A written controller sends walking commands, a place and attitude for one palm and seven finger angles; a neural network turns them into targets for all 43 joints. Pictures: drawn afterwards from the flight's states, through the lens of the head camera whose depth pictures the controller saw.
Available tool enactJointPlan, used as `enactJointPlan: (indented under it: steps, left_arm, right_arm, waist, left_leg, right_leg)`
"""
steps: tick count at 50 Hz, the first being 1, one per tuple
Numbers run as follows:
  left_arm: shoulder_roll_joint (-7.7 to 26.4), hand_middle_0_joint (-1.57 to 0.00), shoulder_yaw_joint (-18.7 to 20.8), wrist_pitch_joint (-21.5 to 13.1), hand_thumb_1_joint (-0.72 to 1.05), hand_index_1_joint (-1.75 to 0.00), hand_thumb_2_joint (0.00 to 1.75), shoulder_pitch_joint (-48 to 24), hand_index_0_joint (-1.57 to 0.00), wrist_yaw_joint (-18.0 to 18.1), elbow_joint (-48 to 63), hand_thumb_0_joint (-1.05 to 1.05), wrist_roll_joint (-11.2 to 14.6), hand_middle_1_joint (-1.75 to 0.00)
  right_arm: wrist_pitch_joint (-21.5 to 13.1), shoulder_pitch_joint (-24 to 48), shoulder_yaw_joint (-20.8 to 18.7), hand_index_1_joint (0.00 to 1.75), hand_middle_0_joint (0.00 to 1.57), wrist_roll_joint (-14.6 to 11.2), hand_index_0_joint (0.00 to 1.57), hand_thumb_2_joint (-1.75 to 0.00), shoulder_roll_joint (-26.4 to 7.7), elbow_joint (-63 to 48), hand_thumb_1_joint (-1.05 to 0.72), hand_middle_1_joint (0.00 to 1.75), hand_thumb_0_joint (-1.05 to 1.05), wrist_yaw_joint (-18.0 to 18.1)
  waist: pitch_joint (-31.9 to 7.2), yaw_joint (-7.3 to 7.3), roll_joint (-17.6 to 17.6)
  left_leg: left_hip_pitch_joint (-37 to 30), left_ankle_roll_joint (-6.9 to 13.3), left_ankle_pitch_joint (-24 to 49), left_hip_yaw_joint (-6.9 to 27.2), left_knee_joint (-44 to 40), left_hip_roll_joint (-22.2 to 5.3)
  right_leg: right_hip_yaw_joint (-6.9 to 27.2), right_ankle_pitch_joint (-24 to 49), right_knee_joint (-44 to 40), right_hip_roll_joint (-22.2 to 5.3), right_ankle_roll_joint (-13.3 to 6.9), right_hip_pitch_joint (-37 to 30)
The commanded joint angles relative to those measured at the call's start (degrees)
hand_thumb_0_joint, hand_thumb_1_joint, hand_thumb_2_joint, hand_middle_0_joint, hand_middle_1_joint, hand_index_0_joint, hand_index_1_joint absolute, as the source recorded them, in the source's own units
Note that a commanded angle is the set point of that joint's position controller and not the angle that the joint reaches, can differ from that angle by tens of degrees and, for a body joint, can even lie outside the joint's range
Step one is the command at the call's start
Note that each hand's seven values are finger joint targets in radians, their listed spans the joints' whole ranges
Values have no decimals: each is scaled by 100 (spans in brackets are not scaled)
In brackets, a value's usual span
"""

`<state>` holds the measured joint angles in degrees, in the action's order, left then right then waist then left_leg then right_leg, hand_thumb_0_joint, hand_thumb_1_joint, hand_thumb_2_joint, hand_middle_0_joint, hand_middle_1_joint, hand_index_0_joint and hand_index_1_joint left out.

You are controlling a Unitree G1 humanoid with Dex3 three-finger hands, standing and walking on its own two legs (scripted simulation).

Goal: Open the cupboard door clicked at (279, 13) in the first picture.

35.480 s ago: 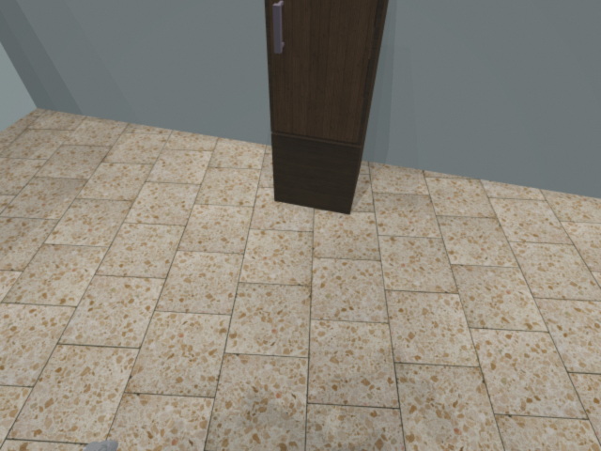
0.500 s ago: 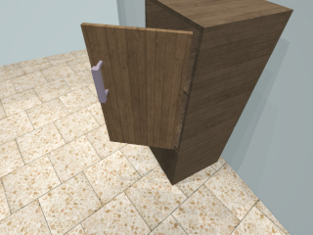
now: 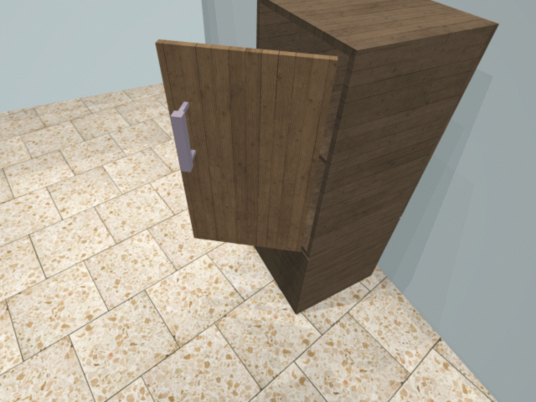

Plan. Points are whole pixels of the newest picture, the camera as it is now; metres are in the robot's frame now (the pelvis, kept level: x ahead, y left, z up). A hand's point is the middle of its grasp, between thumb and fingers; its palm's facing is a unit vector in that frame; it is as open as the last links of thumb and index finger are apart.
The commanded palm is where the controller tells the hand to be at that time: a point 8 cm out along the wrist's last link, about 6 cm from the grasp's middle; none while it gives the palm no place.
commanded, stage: shuffle to correct the standing spot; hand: left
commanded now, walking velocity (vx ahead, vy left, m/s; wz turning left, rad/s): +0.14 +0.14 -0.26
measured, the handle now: (186, 137) +0.62 +0.22 +0.06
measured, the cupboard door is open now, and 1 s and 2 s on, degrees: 54 54 54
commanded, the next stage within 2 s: come to a stop and stand still in 0.12 s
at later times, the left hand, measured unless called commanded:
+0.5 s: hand out of the picture +0.09 +0.21 -0.19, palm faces -0.06 -0.98 -0.19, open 7.3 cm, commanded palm none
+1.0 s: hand out of the picture +0.06 +0.18 -0.18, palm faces -0.05 -0.98 -0.20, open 7.2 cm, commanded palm none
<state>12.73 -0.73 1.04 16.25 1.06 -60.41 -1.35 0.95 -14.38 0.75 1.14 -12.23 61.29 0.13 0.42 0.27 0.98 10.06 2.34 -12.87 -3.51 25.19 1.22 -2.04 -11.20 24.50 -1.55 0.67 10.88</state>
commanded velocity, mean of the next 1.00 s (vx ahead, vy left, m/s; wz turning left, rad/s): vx -0.01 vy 0.00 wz -0.02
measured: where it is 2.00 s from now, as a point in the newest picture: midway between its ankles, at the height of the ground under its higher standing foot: outside the picture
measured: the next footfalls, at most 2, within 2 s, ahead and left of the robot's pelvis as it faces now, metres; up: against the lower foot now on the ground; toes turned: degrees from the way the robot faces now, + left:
none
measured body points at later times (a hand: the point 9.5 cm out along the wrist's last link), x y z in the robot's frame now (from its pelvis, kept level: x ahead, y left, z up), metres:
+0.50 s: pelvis +0.05 +0.04 -0.01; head +0.06 +0.06 +0.44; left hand +0.10 +0.26 -0.17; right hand -0.02 -0.15 -0.16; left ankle +0.01 +0.09 -0.74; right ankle +0.07 -0.10 -0.74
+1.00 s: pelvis +0.03 +0.01 +0.00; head +0.03 +0.02 +0.45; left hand +0.07 +0.24 -0.16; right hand +0.02 -0.21 -0.16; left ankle +0.01 +0.09 -0.74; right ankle +0.06 -0.10 -0.74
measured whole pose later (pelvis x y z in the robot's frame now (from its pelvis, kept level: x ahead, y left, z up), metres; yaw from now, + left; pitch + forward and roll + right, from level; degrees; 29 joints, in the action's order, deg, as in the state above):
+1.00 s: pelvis +0.03 +0.01 +0.00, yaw -4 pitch -2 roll +0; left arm 9.5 0.4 0.4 16.1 2.4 -60.7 -1.1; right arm 0.1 -15.8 -0.4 0.6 -8.6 64.0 1.5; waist 1.4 -0.7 0.9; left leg 5.8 3.0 -15.5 -7.9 23.4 0.7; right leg -4.2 -9.0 23.5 -0.8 -0.7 12.0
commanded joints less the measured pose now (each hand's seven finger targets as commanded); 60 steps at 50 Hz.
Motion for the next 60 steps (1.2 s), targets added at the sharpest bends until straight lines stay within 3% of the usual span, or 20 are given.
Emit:
enactJointPlan:
  steps: [1,4,8,10,11,12,13,15,16,18,22,23,26,29,31,33,35,40,47,60]
  left_arm:
    - [668,-20,236,-77,90,-30,90,383,-20,68,303,0,-18,-30]
    - [639,-20,338,-78,90,-30,90,551,-20,86,327,0,0,-30]
    - [512,-20,413,-80,90,-30,90,651,-20,115,347,0,-6,-30]
    - [265,-20,394,-64,90,-30,90,609,-20,103,368,0,-17,-30]
    - [95,-20,354,-67,90,-30,90,600,-20,86,393,0,-41,-30]
    - [-110,-20,286,-75,90,-30,90,454,-20,88,440,0,-66,-30]
    - [-200,-20,230,-76,90,-30,90,332,-20,103,455,0,-55,-30]
    - [-326,-20,191,-112,90,-30,90,292,-20,118,383,0,17,-30]
    - [-344,-20,180,-114,90,-30,90,330,-20,120,315,0,47,-30]
    - [-336,-20,187,-79,90,-30,90,579,-20,158,173,0,91,-30]
    - [-107,-20,270,-11,90,-30,90,638,-20,216,210,0,84,-30]
    - [-79,-20,285,34,90,-30,90,528,-20,213,272,0,77,-30]
    - [-86,-20,322,87,90,-30,90,260,-20,214,468,0,38,-30]
    - [-103,-20,358,82,90,-30,90,217,-20,200,595,0,21,-30]
    - [-83,-20,339,24,90,-30,90,306,-20,197,575,0,9,-30]
    - [48,-20,329,-30,90,-30,90,255,-20,198,580,0,22,-30]
    - [80,-20,283,-61,90,-30,90,39,-20,197,603,0,50,-30]
    - [5,-20,218,-94,90,-30,90,72,-20,175,445,0,33,-30]
    - [78,-20,153,-175,90,-30,90,202,-20,157,208,0,38,-30]
    - [-146,-20,111,-224,90,-30,90,740,-20,168,-143,0,43,-30]
  right_arm:
    - [-43,-299,-233,30,20,14,20,-90,-686,-247,-90,30,0,31]
    - [-43,-614,-249,30,20,17,20,-90,-501,-236,-90,30,0,34]
    - [-96,-1034,-244,30,20,-1,20,-90,-290,-195,-90,30,0,43]
    - [-151,-1292,-248,30,20,-1,20,-90,-339,-145,-90,30,0,71]
    - [-176,-1423,-288,30,20,-12,20,-90,-501,-94,-90,30,0,96]
    - [-204,-1572,-321,30,20,-12,20,-90,-584,-54,-90,30,0,147]
    - [-238,-1585,-291,30,20,-6,20,-90,-465,-20,-90,30,0,185]
    - [-315,-1469,-186,30,20,-5,20,-90,-260,13,-90,30,0,267]
    - [-344,-1339,-150,30,20,-21,20,-90,-186,38,-90,30,0,299]
    - [-357,-1199,-170,30,20,-70,20,-90,-244,81,-90,30,0,347]
    - [-283,-1174,-254,30,20,-103,20,-90,-84,110,-90,30,0,396]
    - [-261,-1160,-281,30,20,-90,20,-90,-51,99,-90,30,0,398]
    - [-202,-1130,-370,30,20,-50,20,-90,-108,84,-90,30,0,400]
    - [-184,-869,-410,30,20,-15,20,-90,-127,-16,-90,30,0,367]
    - [-183,-709,-407,30,20,-23,20,-90,-78,-73,-90,30,0,333]
    - [-135,-672,-397,30,20,-56,20,-90,-24,-76,-90,30,0,287]
    - [-101,-703,-345,30,20,-60,20,-90,113,-18,-90,30,0,243]
    - [-162,-475,-267,30,20,-36,20,-90,-29,39,-90,30,0,181]
    - [-158,-481,-201,30,20,-49,20,-90,-117,164,-90,30,0,138]
    - [-143,-807,-145,30,20,-56,20,-90,-9,339,-90,30,0,156]
  waist:
    - [737,37,229]
    - [709,-22,373]
    - [663,-93,305]
    - [703,-159,-309]
    - [626,-186,-934]
    - [777,-255,-1187]
    - [841,-255,-873]
    - [644,-148,-308]
    - [517,-63,-247]
    - [217,14,-397]
    - [353,14,-489]
    - [423,-13,-721]
    - [430,-72,-543]
    - [298,-12,-491]
    - [157,27,-208]
    - [49,-56,296]
    - [147,-159,298]
    - [423,-50,-111]
    - [445,-75,-129]
    - [564,-79,-50]
  left_leg:
    - [793,-55,-1585,434,-463,-486]
    - [766,-91,-1367,154,75,-320]
    - [643,-31,-1275,144,78,-314]
    - [343,114,-1472,623,-559,-658]
    - [64,327,-1716,1241,-1050,-1117]
    - [-202,566,-1388,1862,-1443,-1602]
    - [-443,772,-260,1999,-1439,-1817]
    - [-630,818,2875,1387,-899,-1784]
    - [-558,736,4073,990,-650,-1635]
    - [-663,414,4949,603,-373,-1414]
    - [-29,-116,4233,536,-150,-1173]
    - [-5,-180,4013,576,-293,-1180]
    - [-218,65,4428,649,-187,-1393]
    - [-172,296,3851,623,-91,-1451]
    - [-19,186,3093,468,89,-1184]
    - [210,-34,1455,198,222,-835]
    - [163,-102,404,217,-99,-742]
    - [326,-32,163,417,-758,-889]
    - [212,-60,-216,406,-975,-832]
    - [253,-48,-495,375,-992,-734]
  right_leg:
    - [1059,-1964,-786,-589,-370,478]
    - [1548,-2376,-918,-810,-587,695]
    - [1388,-2234,-654,-825,-645,815]
    - [808,-1741,124,-435,-498,1095]
    - [215,-1301,944,-85,-339,1317]
    - [-198,-1228,1695,79,-194,1780]
    - [-25,-1472,2221,-88,-173,2089]
    - [125,-1381,2120,-358,-119,1759]
    - [76,-1191,1645,-370,-83,1292]
    - [-103,-453,804,-236,-39,554]
    - [137,1280,539,-327,-220,-112]
    - [112,998,696,-328,-228,56]
    - [74,239,985,-183,-166,420]
    - [110,90,926,-207,-169,347]
    - [284,1227,602,-309,-210,44]
    - [679,2121,454,-695,-393,-119]
    - [798,1575,199,-809,-496,163]
    - [525,761,-97,-492,-249,15]
    - [544,405,-556,-534,-223,-49]
    - [571,-112,-789,-533,-203,139]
